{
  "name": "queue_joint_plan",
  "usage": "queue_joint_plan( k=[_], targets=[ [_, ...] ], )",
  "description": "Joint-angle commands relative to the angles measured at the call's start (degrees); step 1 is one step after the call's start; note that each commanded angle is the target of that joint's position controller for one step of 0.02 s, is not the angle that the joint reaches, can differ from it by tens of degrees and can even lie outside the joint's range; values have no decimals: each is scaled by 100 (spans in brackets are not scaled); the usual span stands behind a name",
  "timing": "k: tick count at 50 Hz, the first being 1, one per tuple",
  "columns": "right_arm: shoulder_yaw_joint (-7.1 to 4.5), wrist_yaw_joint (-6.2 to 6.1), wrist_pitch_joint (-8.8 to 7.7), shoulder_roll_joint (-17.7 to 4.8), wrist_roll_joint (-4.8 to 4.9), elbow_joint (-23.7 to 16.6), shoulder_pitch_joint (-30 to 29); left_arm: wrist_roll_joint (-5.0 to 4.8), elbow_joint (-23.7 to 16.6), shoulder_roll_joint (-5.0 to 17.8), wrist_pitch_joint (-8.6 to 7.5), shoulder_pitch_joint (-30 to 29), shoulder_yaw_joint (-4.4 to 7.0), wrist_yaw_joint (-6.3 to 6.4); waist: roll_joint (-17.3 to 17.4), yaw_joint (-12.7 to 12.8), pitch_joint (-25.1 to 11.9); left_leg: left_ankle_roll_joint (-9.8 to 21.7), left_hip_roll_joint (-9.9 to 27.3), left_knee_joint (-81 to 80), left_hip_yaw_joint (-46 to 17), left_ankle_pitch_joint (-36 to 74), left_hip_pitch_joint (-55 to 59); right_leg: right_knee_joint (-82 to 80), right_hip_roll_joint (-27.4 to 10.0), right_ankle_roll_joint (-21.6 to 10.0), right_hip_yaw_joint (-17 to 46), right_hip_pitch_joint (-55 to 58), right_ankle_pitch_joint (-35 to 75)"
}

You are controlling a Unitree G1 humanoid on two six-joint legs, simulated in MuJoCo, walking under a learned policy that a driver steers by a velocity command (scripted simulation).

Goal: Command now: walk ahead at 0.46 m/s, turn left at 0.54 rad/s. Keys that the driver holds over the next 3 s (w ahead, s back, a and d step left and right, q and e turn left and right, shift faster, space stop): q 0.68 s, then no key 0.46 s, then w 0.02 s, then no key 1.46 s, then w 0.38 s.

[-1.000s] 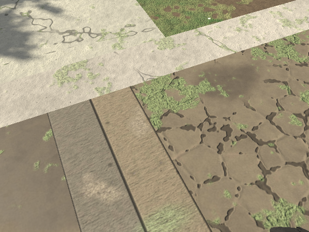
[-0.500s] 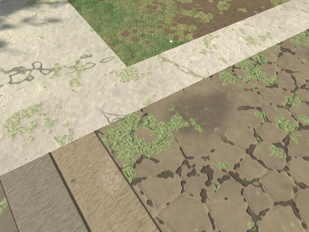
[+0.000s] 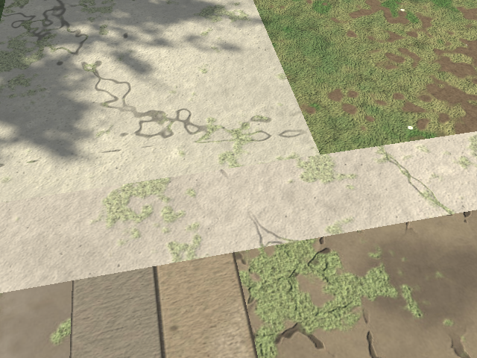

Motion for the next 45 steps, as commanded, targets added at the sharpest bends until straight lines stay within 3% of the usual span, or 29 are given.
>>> queue_joint_plan(
  k=[1,3,5,6,7,8,9,10,11,12,13,14,16,19,23,26,30,32,33,34,35,36,37,38,39,41,45],
  targets=[
    [30,127,-76,-112,-27,-539,-521,-54,-364,1003,-4,-335,219,63,-391,-2,341,77,-23,-708,262,374,116,-516,-1633,-796,310,-201,2015],
    [-2,195,-66,-178,-73,-699,-666,-121,-324,1104,116,-290,252,96,-468,-30,316,165,-183,-1003,478,164,242,-77,-1693,-674,130,106,3091],
    [-109,239,-32,-378,-106,-742,-375,-227,-366,1256,213,-395,303,146,-699,-278,-18,343,-504,-1096,710,-296,779,663,-1708,-511,25,340,4522],
    [-200,244,-12,-539,-101,-659,67,-287,-405,1305,255,-488,327,164,-757,-538,-281,473,-719,-1195,816,-449,1305,1324,-1653,-419,-9,341,5035],
    [-349,203,-4,-788,-97,-472,809,-325,-452,1238,287,-604,306,166,-613,-960,-663,651,-958,-1627,858,-11,2276,2356,-1452,-235,-109,88,4855],
    [-503,67,35,-1167,-107,-347,1372,-213,-476,1032,255,-424,232,142,-47,-1213,-1030,886,-722,-1926,295,1485,3589,3859,-1108,137,-156,-878,3258],
    [-530,-56,86,-1753,-142,-471,1083,219,-628,227,202,224,7,52,1658,-400,-1469,1665,692,-1242,-1683,4440,5284,5950,-199,522,83,-2989,-2571],
    [-446,47,-6,-1610,-228,-837,1018,58,-611,626,118,438,-7,-15,1058,-635,-2947,2604,1531,-1991,-3672,3139,5767,6992,149,548,1474,-3483,-3007],
    [-377,115,-53,-1265,-188,-896,801,-178,-721,1008,109,-321,106,-19,214,-866,-2462,2311,1224,-2375,-3099,2362,5313,6957,-124,423,1728,-3750,-2395],
    [-326,106,-85,-1073,-79,-841,483,-192,-870,925,126,-654,85,37,-40,-703,-1626,2006,929,-2522,-2527,1717,4537,6506,-300,363,1622,-3982,-1831],
    [-270,69,-78,-901,-33,-849,217,-95,-801,887,181,-694,85,119,-258,-524,-1135,1784,702,-2644,-2155,1465,3777,6127,-503,385,1633,-3849,-1491],
    [-250,20,-56,-840,-91,-896,26,-47,-812,948,254,-633,110,166,-107,-348,-955,1700,567,-2769,-1946,1460,3143,5823,-581,386,1687,-3493,-1260],
    [-252,-26,-39,-860,-215,-979,-95,-11,-794,890,365,-465,121,192,62,-185,-942,1644,384,-2878,-1699,1753,2535,5435,-498,425,1634,-3013,-1061],
    [-303,-129,-6,-994,-161,-962,11,32,-832,716,429,-541,70,241,91,-201,-1090,1604,233,-2793,-1521,1960,2443,4714,-359,587,1639,-2978,-785],
    [-300,-257,157,-992,-105,-1020,-41,-15,-969,697,512,-935,58,242,290,-333,-1000,1358,21,-2855,-1787,84,2368,3899,-246,697,1779,-3027,-272],
    [-299,-278,228,-971,-130,-1034,-36,-41,-1066,692,476,-1166,57,219,503,-438,-797,1270,-67,-2856,-2080,-717,2325,3304,-142,685,1847,-2912,-228],
    [-299,-249,293,-943,-110,-1057,10,-76,-1132,744,334,-1184,83,144,677,-498,-844,1239,-32,-2478,-2532,39,2683,2497,3,561,1854,-2514,-535],
    [-280,-251,335,-904,-46,-1103,-117,-90,-1076,761,276,-908,120,85,690,-306,-873,1088,-169,-2185,-2644,462,2742,1495,20,413,1761,-1962,-126],
    [-256,-264,359,-837,-7,-1125,-141,-69,-1021,850,257,-706,165,70,589,-204,-871,878,-367,-1959,-2539,197,2525,819,-186,291,1790,-1419,557],
    [-183,-259,366,-576,-46,-1145,98,19,-1056,1210,282,-627,250,93,-229,-352,-1032,561,-795,-1112,-2001,-1255,1957,619,-1225,-98,2574,-716,1120],
    [-180,-249,331,-549,-10,-1321,197,178,-996,1608,366,-738,331,113,-1971,-640,-681,187,-1741,-165,-786,-3158,729,465,-2173,-1068,3879,-553,2461],
    [-318,-238,267,-1069,-156,-1184,289,172,-1141,1200,360,-812,254,112,-1627,-463,-738,-113,-1429,1223,-756,-3495,533,528,-2548,-1547,4162,-642,2872],
    [-394,-222,270,-1213,-113,-1034,341,114,-1215,950,368,-934,180,136,-1144,-481,-738,-213,-1339,1758,-779,-3158,581,689,-2260,-1400,3603,-711,2927],
    [-379,-243,324,-1068,-98,-897,393,35,-1232,842,387,-1078,152,144,-897,-539,-651,-331,-1300,1973,-720,-2894,574,816,-1868,-1138,3099,-709,2800],
    [-334,-261,373,-919,-111,-881,348,-55,-1221,785,405,-1100,129,150,-896,-491,-575,-419,-1272,2109,-721,-2684,441,864,-1726,-1040,2885,-627,2768],
    [-215,-237,410,-587,-64,-902,212,-52,-1169,806,468,-1009,109,154,-982,-426,-518,-513,-1265,1791,-481,-2473,635,814,-1464,-1023,2456,-683,2878],
    [-50,-198,374,-295,-86,-1016,-163,-37,-1119,906,563,-959,136,142,-1408,-234,-711,-532,-927,-40,-22,-2375,1538,856,-1380,-1035,2149,-584,2834]
  ],
)
Next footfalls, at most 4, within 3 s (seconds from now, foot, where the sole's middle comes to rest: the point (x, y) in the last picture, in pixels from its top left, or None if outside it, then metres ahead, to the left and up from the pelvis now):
0.16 left None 0.26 0.14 -0.78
0.68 right None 0.33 -0.06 -0.78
1.02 left None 0.18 0.16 -0.78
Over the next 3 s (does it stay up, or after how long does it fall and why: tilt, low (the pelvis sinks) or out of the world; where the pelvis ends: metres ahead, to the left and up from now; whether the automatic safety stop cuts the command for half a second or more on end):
stays up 0.31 0.05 0.00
